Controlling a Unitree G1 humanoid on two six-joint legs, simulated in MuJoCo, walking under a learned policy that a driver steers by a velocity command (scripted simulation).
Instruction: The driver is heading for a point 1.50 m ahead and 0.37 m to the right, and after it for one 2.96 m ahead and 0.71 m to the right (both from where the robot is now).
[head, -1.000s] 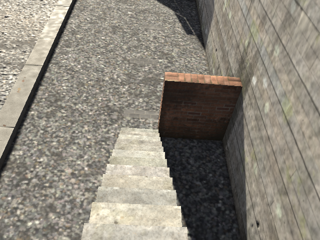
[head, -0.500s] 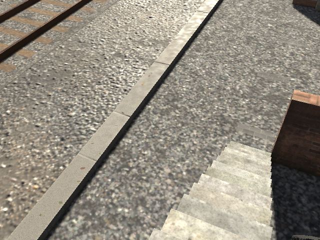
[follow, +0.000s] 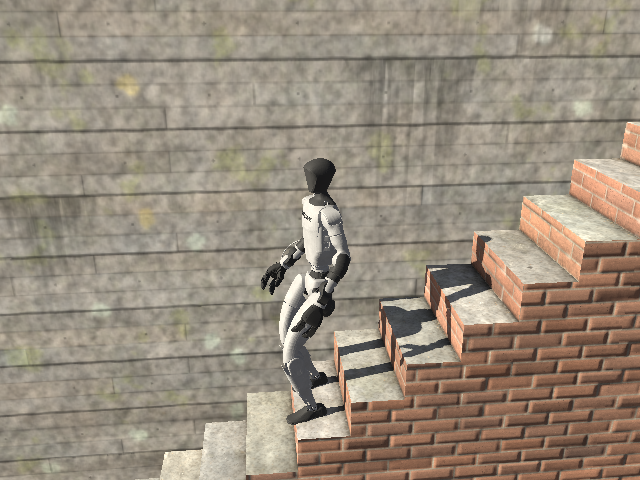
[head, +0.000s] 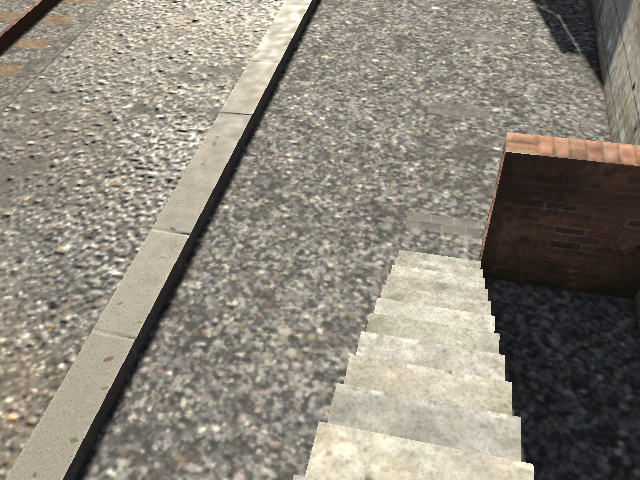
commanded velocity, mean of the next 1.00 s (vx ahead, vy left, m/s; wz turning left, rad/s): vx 0.58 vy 0.00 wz -0.56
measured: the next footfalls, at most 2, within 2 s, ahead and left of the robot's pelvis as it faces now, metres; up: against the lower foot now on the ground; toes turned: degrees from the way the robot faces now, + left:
right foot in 0.36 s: +0.02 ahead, -0.11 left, +0.01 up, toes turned -26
left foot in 0.90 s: +0.29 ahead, +0.03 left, -0.18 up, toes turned -33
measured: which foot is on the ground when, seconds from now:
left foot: down 0.00-0.36, up 0.38-0.88, down 0.90-1.00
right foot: down 0.00-0.00, up 0.02-0.34, down 0.36-0.94, up 0.96-1.00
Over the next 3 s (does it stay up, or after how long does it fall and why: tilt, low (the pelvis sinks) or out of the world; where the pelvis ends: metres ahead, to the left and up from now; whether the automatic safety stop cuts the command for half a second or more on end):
stays up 1.22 -0.14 -0.87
